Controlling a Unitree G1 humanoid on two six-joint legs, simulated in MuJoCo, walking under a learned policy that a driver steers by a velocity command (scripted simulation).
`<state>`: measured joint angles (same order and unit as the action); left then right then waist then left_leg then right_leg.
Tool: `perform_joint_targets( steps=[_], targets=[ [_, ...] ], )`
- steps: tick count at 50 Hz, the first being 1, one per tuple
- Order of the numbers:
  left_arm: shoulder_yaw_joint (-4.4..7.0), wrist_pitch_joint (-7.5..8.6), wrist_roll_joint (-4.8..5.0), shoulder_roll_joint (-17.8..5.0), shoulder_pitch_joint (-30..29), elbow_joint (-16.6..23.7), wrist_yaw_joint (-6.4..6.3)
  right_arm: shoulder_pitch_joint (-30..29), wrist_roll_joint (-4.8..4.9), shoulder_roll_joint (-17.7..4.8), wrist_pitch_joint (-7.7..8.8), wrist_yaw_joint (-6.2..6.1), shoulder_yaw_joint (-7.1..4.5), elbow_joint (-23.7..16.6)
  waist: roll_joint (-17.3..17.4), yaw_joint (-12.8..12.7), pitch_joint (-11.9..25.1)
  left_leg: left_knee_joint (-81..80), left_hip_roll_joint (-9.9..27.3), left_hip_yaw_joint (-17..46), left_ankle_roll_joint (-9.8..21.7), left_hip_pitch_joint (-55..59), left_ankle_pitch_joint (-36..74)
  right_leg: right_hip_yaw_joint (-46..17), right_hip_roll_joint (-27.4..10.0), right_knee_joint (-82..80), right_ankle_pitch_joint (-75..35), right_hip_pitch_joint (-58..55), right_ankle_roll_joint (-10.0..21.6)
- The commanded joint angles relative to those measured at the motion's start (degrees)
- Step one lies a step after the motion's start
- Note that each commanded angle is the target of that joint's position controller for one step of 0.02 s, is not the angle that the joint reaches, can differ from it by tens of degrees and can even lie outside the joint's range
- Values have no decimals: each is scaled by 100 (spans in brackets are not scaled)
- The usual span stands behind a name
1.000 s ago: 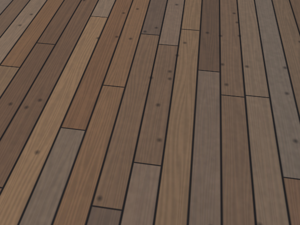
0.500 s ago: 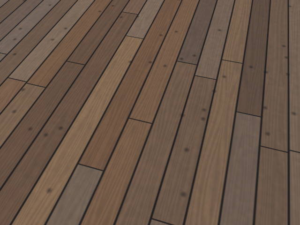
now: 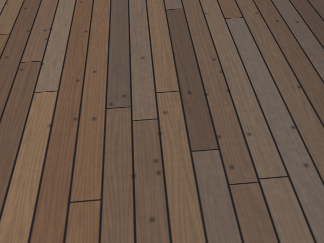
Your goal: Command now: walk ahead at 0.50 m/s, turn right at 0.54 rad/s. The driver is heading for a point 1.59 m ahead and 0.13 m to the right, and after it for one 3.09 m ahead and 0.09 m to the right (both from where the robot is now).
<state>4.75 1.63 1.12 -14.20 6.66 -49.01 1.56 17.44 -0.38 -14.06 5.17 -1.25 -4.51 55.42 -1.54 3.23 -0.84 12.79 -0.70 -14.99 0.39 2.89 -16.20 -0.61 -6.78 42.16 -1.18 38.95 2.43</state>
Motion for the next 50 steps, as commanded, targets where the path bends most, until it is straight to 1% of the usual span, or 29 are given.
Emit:
perform_joint_targets(
  steps=[1,2,4,5,6,7,8,9,10,11,12,13,16,20,23,25,28,29,30,31,32,33,34,35,36,38,39,44,50],
  targets=[
    [-22,60,9,-203,-752,638,129,60,91,-1008,-50,-38,-230,-242,361,45,-562,-257,1838,371,784,116,2387,261,55,-365,344,299,131],
    [-5,55,15,-258,-749,708,160,18,118,-1066,-89,-39,-250,-258,422,-27,-513,-33,1869,288,732,241,2975,384,153,-439,617,140,214],
    [104,34,29,-486,-387,747,183,-142,170,-1249,-162,-55,-300,-332,652,-338,-128,814,1856,133,605,357,4964,744,553,-431,1211,-674,431],
    [221,30,55,-696,219,636,175,-250,191,-1310,-209,-58,-310,-369,684,-707,215,1709,1757,41,512,248,5650,887,822,-551,1322,-1483,587],
    [422,27,69,-1051,1176,387,109,-335,203,-1276,-227,-57,-279,-415,533,-1203,722,3015,1502,-74,293,-338,5309,826,1070,-983,934,-2943,812],
    [602,-22,33,-1695,1781,271,-33,-255,4,-921,-170,-53,-158,-596,-517,-1238,1170,4985,1101,-59,-51,-1957,2417,-900,9,-1103,298,-4528,1185],
    [587,42,-46,-2052,1309,521,-28,75,-36,-343,32,3,18,-906,-1456,-549,1866,6892,-265,998,-409,-4022,-1945,-4324,-1315,-2082,234,-5870,2411],
    [426,107,-99,-1583,1424,602,31,-505,197,-814,235,78,-52,-981,-573,-941,2078,7156,-12,1993,-283,-4458,-1881,-4196,-1366,-2381,-542,-5890,2247],
    [345,172,-105,-1285,1178,616,28,-776,310,-826,296,90,-52,-1084,-377,-839,1447,6951,221,1936,-161,-4668,-1495,-3146,-1170,-2181,-1386,-5352,2022],
    [293,208,-30,-1076,802,667,30,-749,204,-807,286,42,-64,-971,163,-581,895,6407,502,1922,-148,-4481,-1079,-2324,-825,-2116,-1847,-4461,1721],
    [228,197,-9,-833,460,741,-11,-697,67,-921,213,-9,-130,-891,209,-392,710,5946,709,1876,-156,-4130,-818,-1811,-654,-2175,-1976,-3777,1515],
    [176,180,-77,-739,279,829,-43,-597,52,-964,103,-12,-164,-854,157,-246,639,5798,775,1867,-168,-3715,-699,-1584,-560,-2301,-2227,-3237,1456],
    [204,210,-150,-946,367,766,-110,-485,3,-699,-113,-48,-120,-881,35,-112,653,5103,674,1729,-299,-3406,-254,-1092,-398,-2421,-3184,-2716,1438],
    [161,108,-84,-920,422,663,-236,-930,-6,-575,-175,-37,-39,-1004,-240,-255,735,3693,566,1665,-370,-3399,878,-629,-121,-2369,-3008,-2878,1114],
    [114,31,-122,-901,475,576,-281,-1287,36,-592,-153,43,-6,-1059,-330,-450,717,2804,456,1636,-355,-3115,1523,-601,-110,-2328,-2528,-3009,956],
    [71,5,-156,-857,514,492,-272,-1413,36,-641,-141,84,-7,-1073,-371,-516,626,2472,402,1655,-318,-3016,1454,-745,-205,-2223,-2254,-3131,951],
    [1,-13,-134,-759,461,392,-261,-1372,-13,-722,-84,139,-27,-1066,-410,-421,510,1877,314,1635,-103,-2764,1093,-1026,-322,-1784,-2061,-3292,870],
    [-37,-18,-97,-701,398,371,-269,-1147,-51,-718,-46,155,-32,-985,-350,-241,536,1282,283,1595,22,-2311,1642,-1022,-203,-1547,-1793,-3228,708],
    [-60,10,-135,-649,593,335,-269,-1004,-124,-911,-8,143,-66,-934,-95,-247,662,1036,556,1890,190,-1632,3378,-949,92,-1294,-1281,-3054,447],
    [-71,66,-263,-584,1007,322,-255,-1009,-193,-1207,-4,113,-99,-972,438,-569,955,1446,1156,2371,515,-793,5225,-758,529,-932,-37,-2593,208],
    [-106,55,-230,-440,1407,165,-286,-974,-198,-901,-69,98,-16,-903,1076,-624,1309,1630,1621,2809,1191,-296,5497,-589,760,-611,1498,-2180,-87],
    [-99,-5,-203,-565,1163,165,-295,-983,-101,-529,-148,100,81,-874,1215,-478,1347,1431,1802,3129,1431,-423,4950,-493,734,-517,2328,-2170,-233],
    [-75,-91,-142,-625,980,210,-301,-1066,-62,-481,-208,111,126,-842,1193,-482,1228,1274,1773,3208,1383,-636,4175,-451,676,-570,2445,-2168,-270],
    [-77,-195,-112,-578,917,172,-313,-1230,-54,-557,-257,125,121,-850,1098,-557,1093,1215,1627,3137,1214,-897,3486,-434,619,-846,2262,-2285,-255],
    [-85,-296,-137,-574,916,125,-307,-1458,-28,-659,-281,148,96,-880,965,-634,875,1187,1401,2893,955,-1349,2813,-444,569,-1331,1870,-2577,-197],
    [-37,-391,-141,-792,792,18,-299,-1493,0,-734,-268,198,58,-908,405,-422,558,1341,794,2179,490,-1638,1995,-549,535,-1632,1367,-2651,40],
    [-47,-379,-133,-731,757,-15,-290,-1457,-10,-757,-250,201,47,-849,299,-393,558,1440,651,2000,393,-1486,1949,-590,505,-1663,1311,-2556,137],
    [-77,-221,-150,-606,731,-219,-291,-1460,14,-606,-276,100,60,-629,159,-349,567,1629,558,1886,449,-1091,2457,-559,456,-1697,630,-2562,55],
    [-106,-186,-141,-553,824,-476,-313,-1561,24,-579,-387,64,54,-421,92,-354,283,1576,458,1826,396,-1068,2031,-552,438,-1831,885,-2435,32]
  ],
)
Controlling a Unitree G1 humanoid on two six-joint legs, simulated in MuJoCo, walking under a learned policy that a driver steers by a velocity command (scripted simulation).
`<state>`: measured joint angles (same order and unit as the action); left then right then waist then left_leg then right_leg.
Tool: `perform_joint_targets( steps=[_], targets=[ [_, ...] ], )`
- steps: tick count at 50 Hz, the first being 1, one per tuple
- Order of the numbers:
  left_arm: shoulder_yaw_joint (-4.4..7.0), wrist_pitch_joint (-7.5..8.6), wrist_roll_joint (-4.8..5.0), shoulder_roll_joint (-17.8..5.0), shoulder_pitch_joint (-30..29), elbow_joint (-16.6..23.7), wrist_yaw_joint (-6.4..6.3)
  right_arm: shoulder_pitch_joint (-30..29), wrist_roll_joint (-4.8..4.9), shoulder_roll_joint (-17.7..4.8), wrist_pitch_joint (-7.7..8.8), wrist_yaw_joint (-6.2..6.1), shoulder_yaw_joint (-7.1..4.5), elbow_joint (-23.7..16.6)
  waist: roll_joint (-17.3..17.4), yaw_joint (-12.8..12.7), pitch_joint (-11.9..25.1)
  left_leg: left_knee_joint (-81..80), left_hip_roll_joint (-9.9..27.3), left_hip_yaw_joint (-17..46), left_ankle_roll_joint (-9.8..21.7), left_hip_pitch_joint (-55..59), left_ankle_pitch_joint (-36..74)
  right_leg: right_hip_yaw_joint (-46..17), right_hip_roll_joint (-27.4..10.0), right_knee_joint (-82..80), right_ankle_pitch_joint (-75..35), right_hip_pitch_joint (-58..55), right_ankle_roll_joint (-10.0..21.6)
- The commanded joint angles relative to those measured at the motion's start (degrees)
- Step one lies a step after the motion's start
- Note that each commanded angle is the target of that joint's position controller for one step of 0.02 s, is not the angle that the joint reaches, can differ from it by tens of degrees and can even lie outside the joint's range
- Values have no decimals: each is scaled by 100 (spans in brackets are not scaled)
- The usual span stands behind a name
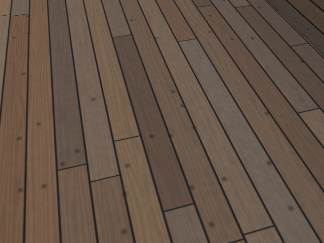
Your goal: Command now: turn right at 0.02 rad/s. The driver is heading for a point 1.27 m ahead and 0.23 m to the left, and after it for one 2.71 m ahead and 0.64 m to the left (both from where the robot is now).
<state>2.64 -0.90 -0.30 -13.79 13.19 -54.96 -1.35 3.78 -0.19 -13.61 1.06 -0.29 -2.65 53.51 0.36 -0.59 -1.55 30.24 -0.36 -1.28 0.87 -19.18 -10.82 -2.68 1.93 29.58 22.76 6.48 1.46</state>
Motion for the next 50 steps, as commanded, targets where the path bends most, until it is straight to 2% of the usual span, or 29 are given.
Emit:
perform_joint_targets(
  steps=[1,8,22,23,24,26,27,28,29,31,32,33,34,35,36,37,38,39,40,41,43,46,50],
  targets=[
    [99,78,-1,-594,183,81,-24,-202,5,-627,10,-40,-134,-193,-97,30,315,-183,411,451,336,1152,1440,-343,-436,-600,-1446,839,125],
    [53,145,-6,-560,274,-165,-38,-201,8,-646,-51,-93,-135,55,-68,35,166,-265,357,456,290,1218,1201,-287,-424,-727,-1153,918,93],
    [-29,180,-13,-390,507,-482,-61,-51,19,-611,-87,-144,-102,428,-50,41,26,-392,309,500,290,1128,760,-144,-361,-822,-815,959,62],
    [-34,175,-8,-359,632,-544,-64,41,19,-565,-95,-147,-90,494,-80,26,117,-390,235,436,290,1141,93,-134,-342,-909,-229,932,100],
    [-14,166,21,-423,660,-551,-74,53,44,-588,-104,-153,-101,513,-155,21,-14,-311,117,343,282,984,-805,-198,-353,-987,511,1044,199],
    [50,197,78,-636,684,-447,-98,-80,74,-645,-46,-147,-122,459,-364,-72,-391,42,-89,183,269,265,-2069,-662,-622,-1242,1783,1132,542],
    [84,253,107,-742,864,-450,-102,-282,97,-591,40,-120,-110,363,-541,-185,-584,369,-159,66,231,-216,-1951,-1160,-965,-1552,2145,934,757],
    [143,323,144,-922,921,-459,-103,-446,142,-497,144,-74,-92,279,-847,-220,-822,809,-194,-159,188,-706,-1360,-1790,-1468,-1911,2206,658,993],
    [187,393,153,-1010,814,-453,-106,-482,158,-486,238,-26,-92,236,-1009,-188,-1020,1136,18,-47,227,-1072,-1046,-2163,-1853,-1977,1835,474,1168],
    [171,493,155,-831,794,-429,-81,-330,185,-532,392,69,-117,229,-920,-76,-996,1172,212,12,323,-1407,-1222,-2018,-1954,-1712,501,-38,1173],
    [167,502,186,-793,743,-403,-53,-186,212,-497,445,110,-120,259,-840,33,-917,760,205,-81,358,-1117,-1211,-1729,-1832,-1529,11,-70,1053],
    [161,489,206,-790,589,-348,-24,153,236,-471,473,135,-143,384,-756,236,-780,175,70,-259,376,-282,-915,-1326,-1577,-1307,-378,250,869],
    [156,494,176,-811,445,-263,0,727,224,-587,471,132,-233,610,-695,479,-465,-33,-181,-338,375,886,-509,-961,-1241,-871,-1290,730,699],
    [138,524,157,-776,229,-145,15,1501,191,-898,467,121,-362,818,-230,810,-89,-338,171,403,560,1903,-466,-439,-804,324,-2237,1277,456],
    [41,597,140,-367,309,63,12,2304,169,-1479,459,127,-508,957,1353,929,397,-1284,1405,2774,1321,3088,-1181,373,30,2430,-1392,2642,-38],
    [54,681,181,-416,185,158,8,2425,95,-1117,492,179,-333,998,1441,857,590,-2024,2163,4354,1689,3211,-1460,-176,162,3805,800,3335,-32],
    [108,731,317,-571,138,183,56,1866,78,-815,549,185,-194,861,841,559,90,-1965,2232,3932,1560,2713,-1672,-468,-225,4400,592,3727,161],
    [110,746,346,-557,120,148,92,1424,60,-643,572,203,-121,680,481,374,-116,-2010,1968,3174,1357,2288,-1632,-388,-532,4391,43,3692,303],
    [138,747,302,-528,78,140,90,1189,48,-603,582,223,-76,590,261,253,-323,-2124,1755,2584,1207,1947,-1307,-277,-747,4051,-436,3679,345],
    [199,713,234,-602,50,133,74,1102,23,-531,582,221,-25,549,281,169,-341,-2198,1516,2064,1043,1701,-814,-211,-911,3714,-752,3436,337],
    [226,635,183,-517,55,125,89,1321,-5,-547,528,175,7,589,396,144,-292,-2330,1254,1456,975,1520,-107,-14,-972,3301,-1092,3178,196],
    [218,579,127,-404,-523,374,82,1655,-13,-794,486,54,-14,638,231,247,-375,-2454,1260,1138,1082,1626,708,132,-982,2513,-1597,3581,-71],
    [132,604,142,-279,-1350,686,146,1840,3,-854,427,-33,-29,585,327,426,-465,-2555,1135,693,1000,1520,990,294,-820,1102,-2463,3375,-186]
  ],
)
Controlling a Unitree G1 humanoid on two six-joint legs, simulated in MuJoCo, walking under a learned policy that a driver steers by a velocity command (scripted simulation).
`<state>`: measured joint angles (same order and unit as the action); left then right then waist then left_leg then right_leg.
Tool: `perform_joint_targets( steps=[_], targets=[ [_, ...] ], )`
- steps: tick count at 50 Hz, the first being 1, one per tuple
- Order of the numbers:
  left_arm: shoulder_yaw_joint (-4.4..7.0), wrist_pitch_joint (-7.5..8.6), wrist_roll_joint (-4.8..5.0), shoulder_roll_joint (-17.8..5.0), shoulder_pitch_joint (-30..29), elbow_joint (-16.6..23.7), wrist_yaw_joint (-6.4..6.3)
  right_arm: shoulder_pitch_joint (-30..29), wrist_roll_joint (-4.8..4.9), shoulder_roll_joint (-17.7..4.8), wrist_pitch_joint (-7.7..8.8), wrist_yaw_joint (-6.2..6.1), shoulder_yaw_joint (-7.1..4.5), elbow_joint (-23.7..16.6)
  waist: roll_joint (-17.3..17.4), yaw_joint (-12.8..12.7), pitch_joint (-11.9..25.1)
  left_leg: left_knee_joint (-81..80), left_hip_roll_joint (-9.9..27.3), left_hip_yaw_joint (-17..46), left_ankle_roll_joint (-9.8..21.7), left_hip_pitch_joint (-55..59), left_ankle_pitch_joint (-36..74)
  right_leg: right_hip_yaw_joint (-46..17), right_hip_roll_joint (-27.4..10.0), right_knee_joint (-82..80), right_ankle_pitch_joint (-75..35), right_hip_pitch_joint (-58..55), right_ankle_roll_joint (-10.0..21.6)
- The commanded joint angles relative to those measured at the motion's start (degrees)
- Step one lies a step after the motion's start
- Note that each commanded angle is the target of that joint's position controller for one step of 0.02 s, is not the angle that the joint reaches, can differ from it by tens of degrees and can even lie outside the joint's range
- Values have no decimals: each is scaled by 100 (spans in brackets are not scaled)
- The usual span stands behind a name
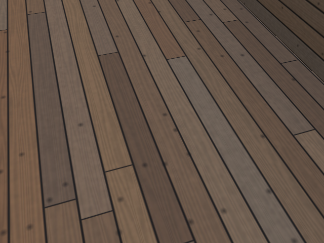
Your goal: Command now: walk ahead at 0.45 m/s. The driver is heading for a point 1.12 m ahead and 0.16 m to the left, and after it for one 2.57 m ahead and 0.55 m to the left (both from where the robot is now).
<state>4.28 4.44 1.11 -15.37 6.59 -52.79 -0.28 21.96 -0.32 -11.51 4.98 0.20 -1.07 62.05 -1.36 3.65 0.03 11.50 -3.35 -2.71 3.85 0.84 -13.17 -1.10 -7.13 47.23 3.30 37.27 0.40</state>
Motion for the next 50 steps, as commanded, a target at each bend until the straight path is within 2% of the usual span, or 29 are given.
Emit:
perform_joint_targets(
  steps=[1,5,7,8,9,10,11,12,13,14,15,16,17,18,19,20,22,24,26,28,29,30,31,32,33,35,39,50],
  targets=[
    [-53,79,11,-117,-868,523,67,119,35,-1062,29,-88,-193,-255,497,52,-663,-700,1435,763,693,-469,1228,196,141,-892,-648,215,-76],
    [-114,134,53,-135,-1416,761,207,451,98,-1040,-43,-93,-226,-158,487,125,-832,-509,1674,647,684,65,1505,206,259,-1492,-630,196,81],
    [-92,179,22,-235,-1368,817,273,361,77,-1082,-111,-111,-253,-172,558,-54,-728,-19,1709,528,537,319,2695,250,419,-1784,-409,-181,230],
    [-28,197,-2,-389,-1064,760,282,286,56,-1171,-143,-121,-280,-204,714,-250,-449,401,1696,499,432,433,3739,320,591,-1807,-306,-691,321],
    [71,217,-34,-588,-431,581,274,162,53,-1227,-181,-130,-297,-250,848,-597,-1,1113,1580,417,299,448,4734,429,801,-1837,-373,-1517,446],
    [179,222,-64,-814,433,300,244,103,48,-1156,-207,-128,-263,-306,788,-1009,534,2162,1276,251,74,137,4896,461,832,-2020,-1007,-2690,603],
    [253,209,-207,-1215,1306,93,183,206,-62,-979,-186,-125,-185,-470,177,-1160,1393,3794,913,132,-162,-1177,2944,-590,-243,-1514,-2868,-4570,946],
    [216,147,-297,-1446,1404,42,181,1144,-91,-208,-91,-69,27,-373,-1444,-605,2445,5961,-145,382,-488,-2806,-2459,-2798,-1791,-1587,-4619,-6236,2032],
    [152,98,-186,-1097,1488,46,219,1201,120,-688,-3,-41,-92,-174,-988,-826,2897,6731,-127,1322,-496,-2974,-2618,-3280,-1740,-2097,-3798,-6025,2232],
    [83,85,-76,-869,828,143,207,514,261,-956,21,-40,-172,-364,-682,-732,1814,6753,230,1041,-479,-3455,-2310,-2330,-1462,-2306,-3166,-5103,1967],
    [-4,87,-71,-605,283,242,180,14,232,-944,-3,-93,-174,-480,-154,-600,1110,6414,537,777,-499,-3470,-1844,-1692,-1147,-2538,-2852,-4134,1673],
    [-79,109,-108,-413,-11,267,176,-189,159,-927,-81,-160,-218,-494,62,-446,720,6074,733,702,-532,-3208,-1557,-1278,-928,-2744,-2860,-3305,1528],
    [-116,117,-180,-323,-173,232,181,-96,115,-856,-177,-198,-234,-499,-46,-245,586,5736,869,702,-537,-2719,-1373,-946,-748,-2921,-2809,-2659,1439],
    [-146,123,-260,-259,-227,175,196,39,85,-708,-258,-216,-222,-473,-147,-122,574,5406,898,681,-537,-2289,-1237,-746,-658,-3046,-2778,-2224,1417],
    [-156,138,-304,-270,-273,121,200,141,69,-526,-317,-236,-189,-470,-234,-7,556,4943,903,618,-554,-2004,-1174,-539,-578,-3124,-2867,-1914,1434],
    [-148,142,-329,-339,-327,87,186,122,56,-463,-360,-264,-169,-502,-338,52,539,4416,889,549,-576,-1831,-1115,-370,-502,-3173,-2902,-1727,1441],
    [-111,99,-317,-509,-337,49,118,-157,10,-509,-429,-302,-151,-597,-431,-4,658,3547,868,485,-589,-1617,-721,-301,-466,-3239,-2346,-1709,1427],
    [-95,4,-251,-624,-263,5,54,-370,15,-674,-524,-301,-190,-634,-436,-89,727,3064,812,423,-577,-1378,-170,-408,-481,-3413,-895,-1684,1351],
    [-127,-83,-196,-571,-287,-35,15,-559,-1,-720,-582,-290,-220,-649,-394,-88,481,2533,753,348,-502,-1122,203,-482,-384,-3532,902,-1427,1170],
    [-206,-135,-145,-373,-189,-119,-4,-718,-89,-733,-576,-283,-239,-657,-295,-67,132,1811,704,299,-370,-853,405,-502,-141,-3463,2168,-1213,821],
    [-250,-147,-161,-262,38,-214,-3,-779,-126,-819,-556,-292,-242,-707,-113,-114,-31,1380,922,539,-279,-800,655,-480,12,-3333,2478,-1198,577],
    [-238,-147,-202,-279,247,-248,-6,-829,-105,-1086,-529,-309,-275,-753,287,-329,-152,1254,1204,790,-155,-888,996,-285,310,-2974,2386,-1214,370],
    [-230,-194,-187,-216,542,-267,-43,-983,-21,-1248,-500,-288,-329,-641,1038,-629,-190,1124,1115,818,-26,-1554,-72,123,639,-2887,1923,-1685,247],
    [-217,-234,-210,-334,412,-302,-84,-1076,-2,-931,-454,-247,-282,-647,937,-504,-259,929,971,769,-96,-1946,-584,199,657,-2657,1533,-2156,172],
    [-204,-266,-187,-360,366,-294,-105,-1117,-39,-776,-411,-230,-238,-615,869,-506,-215,871,931,717,-211,-2027,-588,198,630,-2562,1290,-2340,196],
    [-202,-301,-185,-358,403,-361,-128,-1182,-28,-780,-338,-211,-240,-593,676,-491,-97,1018,846,626,-323,-1782,112,165,575,-2476,887,-2415,259],
    [-197,-284,-143,-339,325,-420,-100,-1003,21,-802,-306,-225,-240,-460,394,-383,220,1330,792,519,-267,-1293,1130,144,509,-2356,145,-2543,274],
    [-178,-400,-111,-359,386,-657,-144,-1008,31,-744,-407,-244,-228,-289,139,-372,156,1427,684,387,-249,-1174,1485,137,467,-2213,-376,-2761,225]
  ],
)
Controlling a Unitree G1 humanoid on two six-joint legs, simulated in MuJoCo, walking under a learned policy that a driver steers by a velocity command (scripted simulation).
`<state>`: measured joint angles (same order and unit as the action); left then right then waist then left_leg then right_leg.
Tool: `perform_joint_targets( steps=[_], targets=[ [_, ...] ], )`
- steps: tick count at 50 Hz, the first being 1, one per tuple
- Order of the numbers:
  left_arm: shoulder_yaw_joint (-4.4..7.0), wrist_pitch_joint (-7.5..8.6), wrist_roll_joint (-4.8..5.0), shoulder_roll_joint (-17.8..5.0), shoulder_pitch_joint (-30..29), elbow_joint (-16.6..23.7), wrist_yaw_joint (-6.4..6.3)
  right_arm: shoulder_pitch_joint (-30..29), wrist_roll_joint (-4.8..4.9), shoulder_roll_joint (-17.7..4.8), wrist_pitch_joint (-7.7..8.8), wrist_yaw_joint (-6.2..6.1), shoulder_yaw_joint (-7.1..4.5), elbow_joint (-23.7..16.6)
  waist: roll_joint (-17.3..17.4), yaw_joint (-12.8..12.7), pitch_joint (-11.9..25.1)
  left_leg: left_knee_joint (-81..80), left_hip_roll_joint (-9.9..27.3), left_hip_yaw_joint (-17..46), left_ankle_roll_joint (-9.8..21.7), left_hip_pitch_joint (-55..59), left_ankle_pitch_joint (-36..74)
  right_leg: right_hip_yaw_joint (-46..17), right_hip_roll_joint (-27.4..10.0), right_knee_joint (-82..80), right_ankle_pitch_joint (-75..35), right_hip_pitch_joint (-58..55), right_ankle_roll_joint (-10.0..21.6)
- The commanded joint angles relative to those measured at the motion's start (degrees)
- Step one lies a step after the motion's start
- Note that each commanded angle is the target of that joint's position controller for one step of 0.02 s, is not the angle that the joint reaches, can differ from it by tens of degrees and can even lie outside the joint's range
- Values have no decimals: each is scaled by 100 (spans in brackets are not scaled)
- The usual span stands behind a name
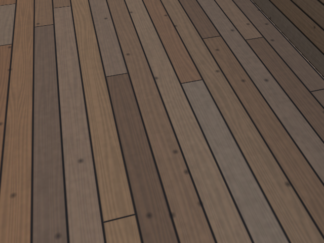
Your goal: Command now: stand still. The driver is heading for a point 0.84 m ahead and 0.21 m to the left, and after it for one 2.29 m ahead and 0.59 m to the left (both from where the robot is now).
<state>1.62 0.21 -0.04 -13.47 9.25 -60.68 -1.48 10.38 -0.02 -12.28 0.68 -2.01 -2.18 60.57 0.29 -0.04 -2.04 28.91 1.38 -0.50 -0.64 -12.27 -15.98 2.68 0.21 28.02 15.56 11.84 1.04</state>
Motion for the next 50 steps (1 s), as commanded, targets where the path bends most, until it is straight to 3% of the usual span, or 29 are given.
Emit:
perform_joint_targets(
  steps=[1,12,13,15,16,18,19,20,21,23,25,26,27,28,29,30,31,32,34,36,40,45,48,49,50],
  targets=[
    [89,18,4,-552,119,116,-29,147,0,-659,14,-25,-117,-128,-26,-4,343,-320,203,158,197,141,1743,-244,-271,-295,-1593,-217,158],
    [87,4,-3,-519,118,-31,-54,132,-12,-588,-47,-56,-113,9,7,2,144,-447,137,92,140,128,1290,-270,-284,-425,-1212,-136,143],
    [79,0,-1,-467,241,-108,-55,256,-10,-523,-56,-57,-101,89,-14,3,267,-450,63,7,144,176,713,-228,-236,-477,-581,-182,161],
    [164,-25,82,-665,315,-133,-67,254,56,-561,-62,-67,-133,98,-206,-48,-45,-99,-185,-233,252,-301,-1159,-414,-274,-618,1671,78,386],
    [200,-5,109,-760,385,-112,-73,148,61,-549,-26,-71,-132,21,-363,-108,-315,132,-213,-259,303,-714,-1675,-811,-538,-873,2569,232,569],
    [296,118,153,-1025,817,-169,-59,-113,97,-346,139,-22,-93,-165,-944,-261,-577,1162,-238,-441,332,-1457,-1295,-2263,-1525,-1674,3519,26,1119],
    [337,191,141,-1102,888,-175,-58,-242,117,-326,217,21,-92,-238,-1021,-296,-713,1681,-42,-239,401,-1624,-1101,-2881,-1938,-1927,3472,143,1368],
    [333,271,93,-1051,839,-128,-51,-302,147,-375,280,65,-116,-290,-948,-264,-745,2094,119,-41,474,-1884,-1256,-3118,-2129,-1991,3181,91,1467],
    [327,342,83,-992,750,-66,-30,-289,171,-409,334,102,-132,-316,-871,-214,-699,2273,263,94,537,-2098,-1453,-3072,-2168,-1951,2786,-79,1443],
    [327,397,173,-934,464,79,2,-199,210,-473,417,152,-166,-313,-724,-43,-517,1455,375,63,620,-1745,-1370,-2335,-1854,-1804,1997,-140,1112],
    [344,341,255,-979,108,174,37,474,169,-356,454,167,-207,14,-615,361,-251,139,-78,-559,540,74,-104,-1258,-1189,-1371,1367,738,804],
    [334,313,239,-922,174,179,52,980,129,-367,426,169,-257,257,-509,494,-99,33,-315,-696,427,874,236,-942,-933,-944,1152,1140,722],
    [273,329,206,-723,86,227,62,1528,106,-470,401,170,-313,400,-104,698,40,-162,-74,-248,484,1507,111,-574,-674,-72,656,1575,544],
    [155,366,73,-288,5,357,95,2204,95,-949,398,129,-412,449,1426,835,323,-1043,1241,1708,903,2079,-270,149,-152,2165,805,2328,129],
    [156,457,161,-206,-44,563,79,2501,38,-1250,479,210,-400,462,1999,796,382,-1954,2174,3979,1738,2251,-1351,-219,270,3497,1772,3388,112],
    [189,536,299,-404,-198,615,94,1967,23,-994,575,221,-292,344,1138,532,-100,-1954,2277,3991,1789,1931,-1938,-644,-191,4291,1498,3950,248],
    [196,594,333,-492,-232,621,138,1538,32,-742,637,244,-211,187,691,377,-345,-1922,2043,3330,1550,1760,-1832,-707,-444,4419,804,4191,383],
    [222,618,280,-518,-156,542,140,1220,27,-685,655,285,-159,63,431,237,-373,-1966,1769,2685,1327,1542,-1184,-630,-607,4232,267,4041,416],
    [298,600,165,-606,-135,490,154,1088,-2,-501,619,297,-78,-19,415,110,-357,-2053,1388,1678,1043,1220,276,-550,-777,3535,-348,3509,351],
    [288,534,127,-428,-245,510,187,1428,-30,-512,579,237,-62,46,482,152,-273,-2077,1189,1114,1033,1225,1334,-337,-717,3080,-664,3308,203],
    [187,483,124,-169,-1217,889,230,1609,-31,-715,520,102,-93,-8,375,311,-441,-2269,1026,561,1030,956,1832,-116,-524,1533,-1464,3045,28],
    [119,505,183,-216,-1983,1211,366,1959,55,-739,487,71,-158,87,449,434,-706,-2351,1213,305,1042,1263,1857,-7,-368,524,-1826,2735,166],
    [174,566,187,-415,-1921,1316,449,1834,73,-851,424,61,-234,62,528,192,-511,-1832,1395,179,925,1831,3110,27,-237,209,-1429,2349,411],
    [247,577,180,-565,-1631,1271,447,1754,65,-942,398,56,-268,28,669,0,-229,-1430,1415,140,867,1951,4203,139,-63,237,-1248,1833,500],
    [360,576,180,-764,-964,1107,424,1655,50,-991,354,56,-288,-3,794,-362,210,-648,1329,18,782,1932,5250,281,149,260,-1142,958,628]
  ],
)
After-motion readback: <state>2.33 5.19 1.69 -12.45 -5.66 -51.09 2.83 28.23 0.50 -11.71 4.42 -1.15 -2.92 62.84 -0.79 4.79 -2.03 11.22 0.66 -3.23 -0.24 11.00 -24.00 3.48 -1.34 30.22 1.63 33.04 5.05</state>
